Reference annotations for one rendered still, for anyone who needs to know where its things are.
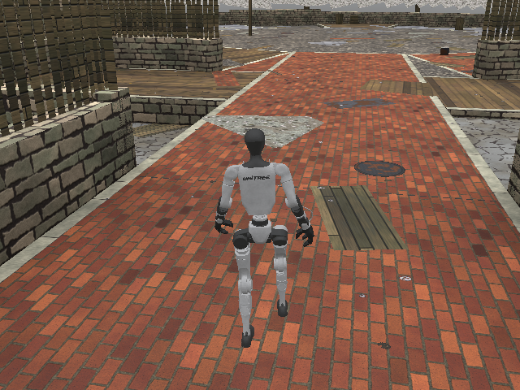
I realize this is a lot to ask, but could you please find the robot left forearm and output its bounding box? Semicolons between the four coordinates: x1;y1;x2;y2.
215;196;228;223

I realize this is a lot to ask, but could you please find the robot torso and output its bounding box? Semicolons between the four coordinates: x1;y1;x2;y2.
238;159;276;244

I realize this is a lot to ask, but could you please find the right robot upper arm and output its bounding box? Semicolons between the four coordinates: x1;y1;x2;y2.
273;162;298;208

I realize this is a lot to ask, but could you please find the left robot thigh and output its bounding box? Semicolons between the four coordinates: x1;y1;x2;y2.
232;228;253;294

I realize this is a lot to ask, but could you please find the robot right forearm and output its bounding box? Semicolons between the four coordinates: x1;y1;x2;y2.
291;195;310;230

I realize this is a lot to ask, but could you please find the robot left hand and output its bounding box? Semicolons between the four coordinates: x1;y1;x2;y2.
214;219;233;234

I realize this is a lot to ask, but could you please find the left robot upper arm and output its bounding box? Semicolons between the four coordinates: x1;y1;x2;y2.
219;164;240;209

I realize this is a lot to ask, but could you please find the robot right hand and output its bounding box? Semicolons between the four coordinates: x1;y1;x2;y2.
296;225;314;247

